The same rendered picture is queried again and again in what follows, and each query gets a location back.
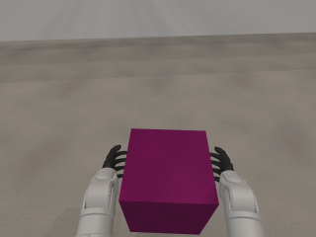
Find right robot forearm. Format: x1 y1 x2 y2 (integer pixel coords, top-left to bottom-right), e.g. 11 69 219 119
219 170 266 237

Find carton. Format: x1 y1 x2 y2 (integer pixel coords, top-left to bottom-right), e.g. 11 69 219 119
118 128 219 235

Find robot right hand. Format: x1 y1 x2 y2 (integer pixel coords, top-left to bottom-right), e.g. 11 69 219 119
209 146 234 183

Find robot left hand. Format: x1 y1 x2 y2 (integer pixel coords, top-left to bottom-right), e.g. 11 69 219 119
102 144 127 179

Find left robot forearm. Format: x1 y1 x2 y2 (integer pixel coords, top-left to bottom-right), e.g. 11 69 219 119
75 167 119 237

